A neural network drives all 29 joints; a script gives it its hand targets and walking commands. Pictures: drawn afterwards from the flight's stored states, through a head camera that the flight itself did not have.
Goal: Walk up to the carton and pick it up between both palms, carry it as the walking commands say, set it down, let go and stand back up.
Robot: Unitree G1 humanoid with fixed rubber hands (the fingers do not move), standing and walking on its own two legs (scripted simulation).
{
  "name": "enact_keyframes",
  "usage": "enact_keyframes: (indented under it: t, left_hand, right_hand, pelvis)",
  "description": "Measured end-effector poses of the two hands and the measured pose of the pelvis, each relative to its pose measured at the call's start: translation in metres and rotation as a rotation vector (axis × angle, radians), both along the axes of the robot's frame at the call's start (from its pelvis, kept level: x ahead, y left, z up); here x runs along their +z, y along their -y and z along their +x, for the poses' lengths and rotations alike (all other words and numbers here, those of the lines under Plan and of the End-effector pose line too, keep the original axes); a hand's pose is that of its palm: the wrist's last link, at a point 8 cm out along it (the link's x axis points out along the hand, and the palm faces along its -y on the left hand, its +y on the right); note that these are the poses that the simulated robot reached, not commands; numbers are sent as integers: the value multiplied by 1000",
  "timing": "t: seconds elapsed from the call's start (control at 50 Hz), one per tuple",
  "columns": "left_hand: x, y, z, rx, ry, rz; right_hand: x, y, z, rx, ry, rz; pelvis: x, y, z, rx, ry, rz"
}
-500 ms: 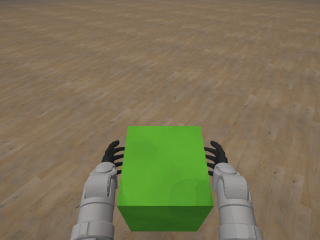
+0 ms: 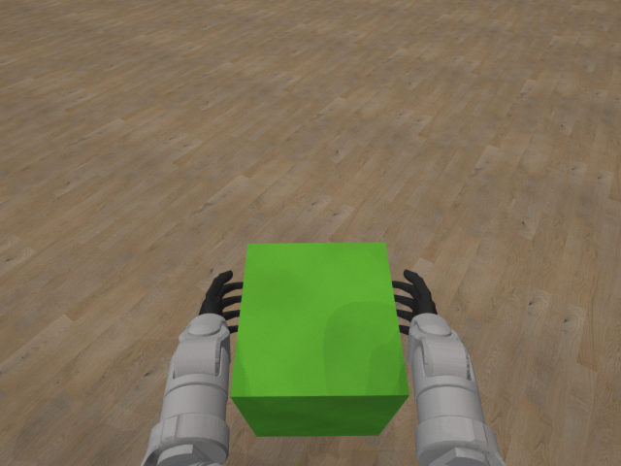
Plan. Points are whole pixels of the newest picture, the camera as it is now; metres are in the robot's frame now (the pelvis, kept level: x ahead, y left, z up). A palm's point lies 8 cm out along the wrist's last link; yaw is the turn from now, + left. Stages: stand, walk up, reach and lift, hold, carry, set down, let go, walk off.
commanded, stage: set down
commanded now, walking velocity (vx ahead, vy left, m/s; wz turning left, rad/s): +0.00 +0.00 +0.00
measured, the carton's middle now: (317, 345) +0.32 -0.01 -0.07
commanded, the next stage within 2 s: none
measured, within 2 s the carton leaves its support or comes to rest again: neither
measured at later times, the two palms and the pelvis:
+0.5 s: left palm (234, 337) +0.34 +0.13 -0.08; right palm (415, 346) +0.32 -0.16 -0.08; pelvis -0.02 +0.01 -0.04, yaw -1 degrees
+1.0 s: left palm (243, 342) +0.37 +0.13 -0.17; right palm (402, 350) +0.36 -0.16 -0.17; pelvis -0.03 +0.00 -0.11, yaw +0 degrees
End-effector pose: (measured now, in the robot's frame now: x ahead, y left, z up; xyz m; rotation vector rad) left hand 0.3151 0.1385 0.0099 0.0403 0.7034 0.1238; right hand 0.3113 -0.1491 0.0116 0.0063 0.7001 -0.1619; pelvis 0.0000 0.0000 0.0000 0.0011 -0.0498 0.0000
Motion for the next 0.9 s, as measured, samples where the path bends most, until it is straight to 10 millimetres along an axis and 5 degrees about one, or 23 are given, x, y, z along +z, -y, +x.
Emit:
enact_keyframes:
  t: [0.38, 0.9]
  left_hand:
    - [-65, 10, 20, -28, 18, -5]
    - [-158, 13, 52, 7, 38, -40]
  right_hand:
    - [-73, 9, 4, -43, 20, 8]
    - [-163, 13, 42, -39, 38, 23]
  pelvis:
    - [-22, -15, -14, -16, -232, 7]
    - [-95, 1, -28, -3, -526, 9]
